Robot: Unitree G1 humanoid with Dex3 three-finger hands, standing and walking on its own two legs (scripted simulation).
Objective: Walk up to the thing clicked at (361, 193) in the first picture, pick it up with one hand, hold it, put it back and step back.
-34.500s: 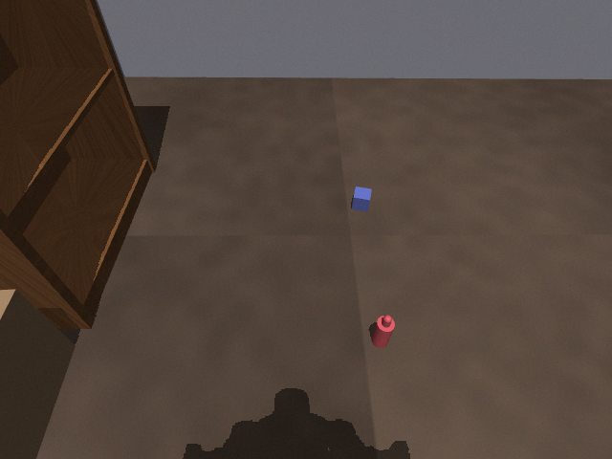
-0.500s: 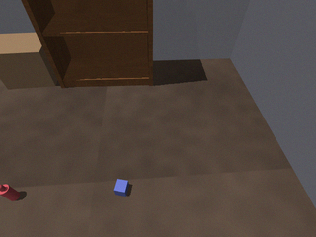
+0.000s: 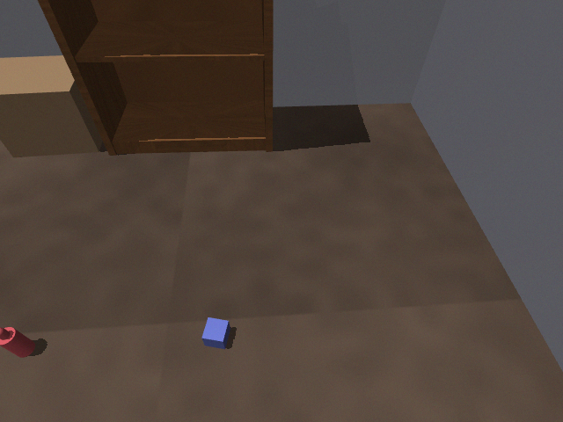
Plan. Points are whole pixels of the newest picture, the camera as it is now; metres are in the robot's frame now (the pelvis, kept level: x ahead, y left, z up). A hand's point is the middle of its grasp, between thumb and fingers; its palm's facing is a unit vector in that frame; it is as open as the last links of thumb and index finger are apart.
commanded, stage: walk up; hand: left
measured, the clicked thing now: (216, 333) +0.52 +0.21 -0.75
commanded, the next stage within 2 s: none
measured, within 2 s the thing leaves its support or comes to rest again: neither
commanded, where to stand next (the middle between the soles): +0.14 -0.02 m, yaw -2 degrees
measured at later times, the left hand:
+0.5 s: hand out of the picture +0.14 +0.20 -0.15, palm faces -0.02 -0.92 -0.40, open 7.4 cm
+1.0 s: hand (134, 402) +0.19 +0.24 -0.17, palm faces -0.03 -0.92 -0.39, open 7.4 cm
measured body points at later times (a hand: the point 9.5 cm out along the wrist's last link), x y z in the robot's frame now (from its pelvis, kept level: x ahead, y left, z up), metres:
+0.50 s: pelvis +0.08 -0.06 -0.01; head +0.10 -0.09 +0.44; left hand +0.14 +0.24 -0.12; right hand +0.12 -0.38 -0.15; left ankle +0.07 +0.08 -0.70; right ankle +0.09 -0.18 -0.75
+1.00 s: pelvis +0.10 -0.02 -0.02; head +0.14 -0.03 +0.43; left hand +0.19 +0.29 -0.14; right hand +0.22 -0.33 -0.14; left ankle +0.13 +0.09 -0.75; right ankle +0.09 -0.16 -0.75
